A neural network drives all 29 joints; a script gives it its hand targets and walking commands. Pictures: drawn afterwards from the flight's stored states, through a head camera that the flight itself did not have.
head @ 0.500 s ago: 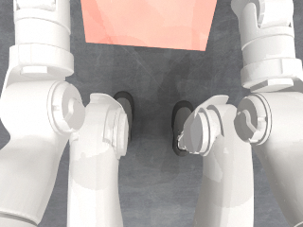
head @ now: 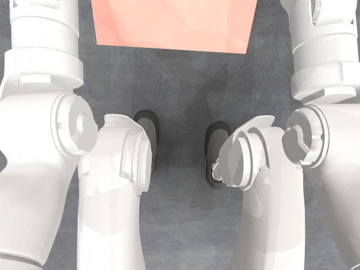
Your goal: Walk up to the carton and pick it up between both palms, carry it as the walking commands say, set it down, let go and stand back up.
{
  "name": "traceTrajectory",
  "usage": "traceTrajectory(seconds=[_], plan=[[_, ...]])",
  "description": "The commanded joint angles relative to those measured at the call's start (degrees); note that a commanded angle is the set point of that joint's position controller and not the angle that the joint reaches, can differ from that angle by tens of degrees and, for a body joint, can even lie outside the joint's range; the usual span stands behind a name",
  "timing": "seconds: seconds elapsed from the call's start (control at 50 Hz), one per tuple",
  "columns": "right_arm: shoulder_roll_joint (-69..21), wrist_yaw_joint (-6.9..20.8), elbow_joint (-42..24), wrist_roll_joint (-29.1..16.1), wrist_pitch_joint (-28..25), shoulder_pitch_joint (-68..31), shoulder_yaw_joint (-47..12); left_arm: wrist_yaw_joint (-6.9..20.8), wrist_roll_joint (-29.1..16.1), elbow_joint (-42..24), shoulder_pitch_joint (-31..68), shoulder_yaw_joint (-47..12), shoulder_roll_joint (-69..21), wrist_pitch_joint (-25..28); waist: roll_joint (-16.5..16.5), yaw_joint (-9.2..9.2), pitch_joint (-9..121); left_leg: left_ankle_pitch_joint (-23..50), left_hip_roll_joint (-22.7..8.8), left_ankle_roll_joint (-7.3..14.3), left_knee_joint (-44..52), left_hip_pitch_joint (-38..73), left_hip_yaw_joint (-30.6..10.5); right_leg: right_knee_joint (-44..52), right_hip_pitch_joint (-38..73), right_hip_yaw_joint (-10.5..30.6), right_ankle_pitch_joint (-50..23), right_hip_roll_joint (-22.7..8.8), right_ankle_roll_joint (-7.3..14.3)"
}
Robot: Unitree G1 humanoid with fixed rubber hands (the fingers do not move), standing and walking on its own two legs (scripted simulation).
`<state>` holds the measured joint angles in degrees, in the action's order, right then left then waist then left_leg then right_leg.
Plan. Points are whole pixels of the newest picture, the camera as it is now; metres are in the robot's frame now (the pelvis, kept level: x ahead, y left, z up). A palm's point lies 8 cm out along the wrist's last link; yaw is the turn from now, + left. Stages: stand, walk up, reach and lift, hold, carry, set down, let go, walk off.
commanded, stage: set down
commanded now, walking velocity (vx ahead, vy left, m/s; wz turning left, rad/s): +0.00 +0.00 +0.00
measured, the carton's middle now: out of the picture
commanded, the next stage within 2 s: none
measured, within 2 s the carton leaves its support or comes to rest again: rests again in 0.76 s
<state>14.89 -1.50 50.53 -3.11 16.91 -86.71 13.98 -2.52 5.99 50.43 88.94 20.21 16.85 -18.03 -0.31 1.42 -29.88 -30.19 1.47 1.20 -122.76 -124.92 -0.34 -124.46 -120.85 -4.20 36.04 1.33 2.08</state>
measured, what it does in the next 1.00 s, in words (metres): stands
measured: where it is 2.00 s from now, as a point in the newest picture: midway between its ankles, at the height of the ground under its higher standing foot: (181, 160)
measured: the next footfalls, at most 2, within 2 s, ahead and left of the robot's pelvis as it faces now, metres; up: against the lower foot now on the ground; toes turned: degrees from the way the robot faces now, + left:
none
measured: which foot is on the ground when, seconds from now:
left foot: down 0.00-1.00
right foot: down 0.00-1.00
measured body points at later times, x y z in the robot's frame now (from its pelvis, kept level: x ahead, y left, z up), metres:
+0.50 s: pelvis +0.01 +0.00 -0.01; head +0.40 +0.02 +0.20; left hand +0.59 +0.19 -0.19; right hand +0.59 -0.12 -0.20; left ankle +0.13 +0.11 -0.35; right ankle +0.11 -0.10 -0.35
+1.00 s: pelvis +0.02 +0.00 -0.01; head +0.41 +0.02 +0.19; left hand +0.60 +0.20 -0.20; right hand +0.60 -0.12 -0.20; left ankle +0.13 +0.11 -0.35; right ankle +0.11 -0.10 -0.35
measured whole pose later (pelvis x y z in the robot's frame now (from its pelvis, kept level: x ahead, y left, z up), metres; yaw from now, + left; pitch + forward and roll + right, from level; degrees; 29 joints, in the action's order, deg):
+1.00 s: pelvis +0.02 +0.00 -0.01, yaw +0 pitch +34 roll -2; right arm 15.6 1.0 52.5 -2.9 13.0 -88.1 14.0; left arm 0.4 6.0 52.6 89.7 23.6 17.3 -13.4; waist -0.1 1.4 -29.8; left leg -34.0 1.5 1.2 -126.5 -126.8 -0.2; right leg -128.2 -122.7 -4.2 39.9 1.6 2.3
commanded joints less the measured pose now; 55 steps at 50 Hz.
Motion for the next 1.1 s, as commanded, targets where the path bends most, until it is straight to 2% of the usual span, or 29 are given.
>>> traceTrajectory(seconds=[0.0, 0.02, 0.08, 0.1, 0.14, 0.18, 0.24, 0.26, 0.3, 0.32, 0.36, 0.42, 0.5, 0.52, 0.54, 0.6, 0.62, 0.7, 0.72, 0.74, 0.76, 0.78, 0.82, 0.88, 0.92, 0.94, 0.98, 1.0, 1.08], plan=[[-45.56, 14.80, -3.47, -4.04, -3.99, -37.42, -19.58, 15.78, -10.54, 5.96, 19.52, -18.84, -60.49, 1.55, 4.43, 1.83, 65.99, 16.31, 4.91, -0.30, 4.55, 35.12, 1.87, 7.78, 17.55, 2.68, -12.00, 5.55, 0.54], [-44.94, 14.52, -6.55, -3.94, -4.21, -36.74, -20.94, 16.23, -9.93, 7.52, 17.14, -16.52, -59.76, 1.45, 1.34, 3.06, 66.12, 16.29, 4.86, -0.06, 4.87, 35.61, 0.97, 7.32, 18.60, 2.35, -12.07, 4.99, 0.15], [-45.95, 15.00, -3.72, -3.13, -3.60, -34.38, -19.37, 16.75, -9.62, 8.01, 17.73, -17.41, -60.57, 1.33, 1.94, 1.05, 63.37, 14.82, 4.81, 0.09, 4.59, 34.36, 1.54, 7.71, 17.31, 1.91, -11.00, 5.36, -0.43], [-45.72, 14.99, -4.37, -3.57, -3.77, -34.38, -19.57, 16.85, -8.47, 8.80, 16.42, -15.75, -60.74, 0.96, 3.63, 3.11, 63.88, 14.96, 4.90, -0.24, 4.57, 34.28, 1.72, 7.65, 17.39, 2.75, -11.26, 5.32, -0.06], [-45.76, 15.43, -3.41, -2.54, -3.11, -33.82, -19.44, 17.52, -9.02, 9.11, 15.41, -15.62, -60.06, 0.90, 0.94, 1.46, 63.61, 16.30, 4.48, 0.32, 4.24, 33.67, 0.45, 6.73, 17.11, 2.35, -12.22, 4.98, -0.28], [-48.75, 15.20, -2.27, -3.31, -3.67, -29.56, -19.89, 17.30, -9.94, 6.19, 17.01, -18.25, -60.12, 1.73, 3.98, 2.54, 65.06, 16.28, 4.29, -0.59, 3.74, 33.43, 2.32, 6.50, 18.00, 3.36, -13.44, 5.53, 0.85], [-49.09, 15.41, -5.09, -3.85, -4.03, -31.33, -21.66, 17.82, -9.62, 6.97, 14.65, -16.95, -60.39, 1.84, 0.19, 2.62, 63.69, 19.61, 4.68, 0.20, 3.41, 33.51, 0.78, 6.52, 18.11, 2.30, -15.58, 5.79, -0.25], [-48.30, 15.15, -3.60, -3.50, -4.25, -30.66, -20.18, 18.19, -10.35, 6.51, 16.29, -19.14, -62.38, 1.82, 2.71, 0.30, 64.87, 19.72, 4.25, -0.65, 2.63, 32.95, 0.96, 6.04, 18.46, 2.67, -16.99, 5.43, 0.43], [-46.55, 15.53, 1.10, -2.42, -3.51, -26.99, -17.69, 18.54, -8.17, 10.55, 10.68, -16.71, -62.04, 0.99, 4.57, 0.72, 58.52, 16.73, 4.90, -0.43, 3.05, 30.07, 1.16, 6.27, 15.80, 2.89, -13.51, 5.42, 0.06], [-48.18, 15.73, 0.22, -1.46, -3.52, -24.71, -18.91, 18.74, -8.80, 10.28, 10.74, -15.62, -61.83, 1.28, 0.98, 1.04, 59.35, 16.69, 4.60, -0.51, 3.72, 29.85, 1.21, 6.36, 18.59, 2.72, -14.50, 5.65, 0.28], [-50.27, 15.25, -3.21, -3.54, -4.30, -28.30, -20.70, 18.70, -8.75, 6.99, 12.39, -17.92, -62.70, 2.14, 4.03, 3.37, 63.52, 19.48, 4.64, -0.43, 2.07, 29.40, 2.08, 5.90, 19.87, 4.53, -17.74, 5.52, 0.22], [-48.30, 15.53, -1.98, -2.88, -4.27, -28.67, -19.96, 18.48, -9.23, 10.74, 9.62, -16.81, -62.84, 1.62, 2.15, 0.45, 59.78, 18.26, 4.70, 0.25, 3.11, 31.06, 0.27, 4.96, 17.30, 2.53, -15.16, 5.18, -0.35], [-47.45, 15.68, -0.30, -2.28, -3.93, -26.25, -19.56, 18.87, -7.15, 10.77, 9.86, -15.18, -60.86, 1.48, 4.78, 2.99, 57.62, 17.69, 4.28, -0.88, 2.63, 29.94, 2.04, 6.16, 15.88, 3.83, -14.82, 5.27, 0.30], [-49.20, 15.93, 1.27, -2.36, -3.79, -24.13, -19.14, 19.12, -7.21, 10.74, 8.96, -14.27, -60.37, 1.41, 0.96, 2.48, 56.04, 17.32, 4.33, -0.56, 3.64, 27.84, 1.00, 5.97, 18.24, 2.64, -16.07, 5.26, -0.07], [-49.54, 15.60, 0.21, -2.46, -3.75, -25.53, -19.29, 19.31, -5.57, 10.40, 7.87, -13.70, -61.57, 1.35, 3.24, 4.44, 57.85, 18.73, 4.77, -0.27, 2.71, 28.96, 2.17, 5.91, 19.00, 3.79, -16.51, 5.32, -0.35], [-50.51, 15.40, 1.14, -1.46, -3.94, -23.50, -19.52, 19.27, -5.58, 10.65, 7.20, -12.72, -60.02, 2.18, 1.30, 4.73, 56.77, 19.80, 4.62, -0.22, 2.17, 25.63, 1.46, 5.45, 18.71, 4.71, -18.63, 5.53, -0.16], [-48.51, 15.39, 0.55, -2.21, -3.75, -22.19, -18.43, 19.42, -7.06, 11.20, 8.19, -14.40, -59.86, 1.79, 1.55, 2.12, 55.34, 17.91, 4.25, -0.21, 2.62, 27.67, 0.87, 5.48, 17.67, 3.79, -16.82, 5.41, 0.06], [-45.72, 15.43, 0.07, -1.32, -4.23, -23.71, -18.08, 19.05, -5.96, 12.76, 7.85, -12.53, -59.04, 1.87, 2.13, 1.96, 54.73, 16.68, 4.09, -0.31, 2.79, 28.85, 0.79, 5.09, 16.18, 2.96, -15.06, 5.58, -0.44], [-47.29, 15.40, 1.37, -1.34, -4.32, -23.89, -18.24, 19.00, -5.49, 11.86, 7.28, -13.40, -58.68, 1.81, 3.37, 3.59, 54.56, 18.19, 4.07, -0.34, 2.65, 27.83, 1.08, 4.88, 16.58, 3.68, -15.93, 5.14, -0.43], [-47.57, 15.32, 1.04, -0.69, -4.38, -22.25, -18.29, 19.06, -7.01, 11.00, 7.52, -13.28, -59.90, 2.21, 0.54, 0.89, 56.52, 17.99, 4.48, -0.11, 1.75, 27.77, 0.87, 5.66, 19.47, 3.99, -17.26, 5.51, -0.28], [-47.40, 15.14, 1.90, -1.08, -4.38, -19.15, -18.56, 19.39, -7.29, 11.09, 7.60, -13.68, -59.62, 2.33, 2.25, 1.41, 55.89, 17.96, 4.05, -1.01, 1.66, 27.29, 1.59, 5.21, 19.05, 4.05, -18.13, 5.34, 0.54], [-47.78, 15.12, 0.32, -0.72, -4.25, -21.33, -18.56, 19.09, -5.41, 11.99, 6.70, -12.22, -57.92, 2.75, 0.19, 2.21, 54.66, 18.03, 4.24, -0.08, 2.68, 29.63, 0.68, 5.45, 16.59, 2.72, -15.56, 5.69, -0.92], [-46.26, 15.19, 1.43, -1.14, -4.58, -22.68, -18.34, 18.86, -4.95, 12.21, 4.76, -12.36, -59.05, 2.13, 3.52, 3.63, 54.57, 18.12, 4.33, -0.76, 2.10, 27.79, 1.91, 4.57, 17.55, 3.60, -16.31, 5.62, -0.56], [-45.26, 14.66, 1.88, 0.01, -4.75, -20.30, -17.11, 18.92, -5.60, 11.26, 6.40, -11.83, -59.11, 2.84, 1.83, 1.07, 55.34, 18.62, 4.44, -0.84, 1.76, 26.53, 1.35, 5.43, 20.15, 3.88, -18.37, 5.59, -0.22], [-45.06, 14.31, 1.24, 0.44, -5.10, -21.57, -16.30, 18.49, -5.98, 10.48, 7.99, -12.23, -57.51, 3.42, 1.67, 1.17, 55.20, 17.95, 4.37, -0.60, 1.21, 25.85, 1.07, 4.07, 19.37, 4.00, -18.63, 5.66, -0.16], [-44.68, 14.38, -0.24, -1.77, -5.54, -23.14, -18.63, 18.20, -5.28, 10.41, 5.51, -11.74, -55.70, 3.25, -0.63, 4.27, 55.86, 20.21, 4.34, -0.48, 1.94, 25.57, 0.95, 3.89, 21.59, 3.25, -20.80, 5.22, -0.74], [-42.31, 13.98, 0.22, -0.82, -5.71, -21.59, -16.47, 17.57, -4.98, 14.35, 3.41, -11.07, -54.78, 3.13, 4.30, 2.91, 56.23, 20.88, 3.48, -0.86, 1.36, 28.83, 1.54, 4.08, 18.19, 3.81, -19.29, 5.15, -0.50], [-43.79, 13.55, 1.82, 0.19, -5.71, -20.45, -16.79, 17.13, -5.56, 12.07, 4.96, -10.89, -54.01, 3.73, 0.52, 3.40, 57.39, 22.25, 3.81, -0.64, 1.12, 28.71, 0.44, 3.58, 18.60, 3.69, -19.34, 4.84, -0.39], [-34.94, 12.17, 2.25, 0.29, -6.63, -18.56, -14.20, 15.22, -3.97, 14.39, 2.68, -8.91, -47.85, 4.37, 2.87, 3.28, 56.65, 18.48, 3.47, -1.43, 1.39, 29.82, 1.32, 4.47, 18.10, 3.52, -16.98, 5.05, -0.93]])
